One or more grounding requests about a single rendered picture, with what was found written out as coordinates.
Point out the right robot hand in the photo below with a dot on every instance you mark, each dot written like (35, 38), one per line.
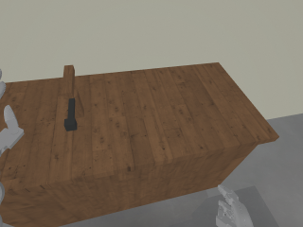
(236, 215)

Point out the counter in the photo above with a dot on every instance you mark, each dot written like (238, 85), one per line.
(142, 136)

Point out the left robot hand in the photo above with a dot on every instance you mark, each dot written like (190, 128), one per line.
(11, 135)

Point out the tap lever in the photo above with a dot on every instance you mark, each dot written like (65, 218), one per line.
(70, 122)

